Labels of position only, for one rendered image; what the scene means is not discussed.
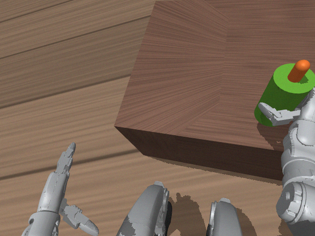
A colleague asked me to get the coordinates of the left robot arm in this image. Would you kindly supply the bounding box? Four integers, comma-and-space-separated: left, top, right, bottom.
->
21, 210, 61, 236

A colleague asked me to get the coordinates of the bottle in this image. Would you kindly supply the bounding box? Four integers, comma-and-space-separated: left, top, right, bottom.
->
254, 59, 315, 127

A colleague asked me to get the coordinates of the right robot arm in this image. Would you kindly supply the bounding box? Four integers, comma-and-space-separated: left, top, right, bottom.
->
276, 120, 315, 236

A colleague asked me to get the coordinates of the right robot hand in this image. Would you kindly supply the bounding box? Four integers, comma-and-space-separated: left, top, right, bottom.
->
258, 87, 315, 126

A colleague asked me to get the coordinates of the left robot hand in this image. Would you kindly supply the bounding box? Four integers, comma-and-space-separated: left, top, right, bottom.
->
37, 142, 99, 236

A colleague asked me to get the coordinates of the left robot foot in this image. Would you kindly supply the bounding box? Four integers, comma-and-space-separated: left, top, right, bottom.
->
154, 201, 172, 236

